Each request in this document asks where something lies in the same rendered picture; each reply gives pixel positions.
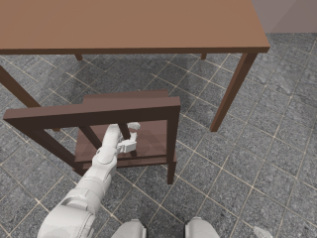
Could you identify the robot left forearm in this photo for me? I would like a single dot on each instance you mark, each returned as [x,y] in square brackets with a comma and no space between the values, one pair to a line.
[92,187]

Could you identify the table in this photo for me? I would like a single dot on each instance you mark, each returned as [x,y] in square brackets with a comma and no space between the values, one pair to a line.
[132,27]

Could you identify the robot left thigh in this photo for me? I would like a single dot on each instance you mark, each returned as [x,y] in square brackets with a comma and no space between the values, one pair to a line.
[131,229]

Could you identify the robot right hand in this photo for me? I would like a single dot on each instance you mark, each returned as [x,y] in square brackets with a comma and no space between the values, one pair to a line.
[261,233]

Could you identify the robot thigh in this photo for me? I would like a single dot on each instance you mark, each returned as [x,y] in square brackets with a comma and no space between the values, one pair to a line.
[198,228]
[131,229]

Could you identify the chair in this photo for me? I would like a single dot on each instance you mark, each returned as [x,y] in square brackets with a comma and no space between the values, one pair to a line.
[157,114]

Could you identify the robot right thigh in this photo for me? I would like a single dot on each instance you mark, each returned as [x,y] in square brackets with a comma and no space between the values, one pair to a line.
[198,228]

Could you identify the robot left hand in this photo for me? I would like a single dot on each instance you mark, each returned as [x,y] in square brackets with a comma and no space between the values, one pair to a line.
[114,138]

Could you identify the robot left upper arm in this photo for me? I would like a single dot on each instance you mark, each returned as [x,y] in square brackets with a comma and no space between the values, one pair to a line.
[69,222]

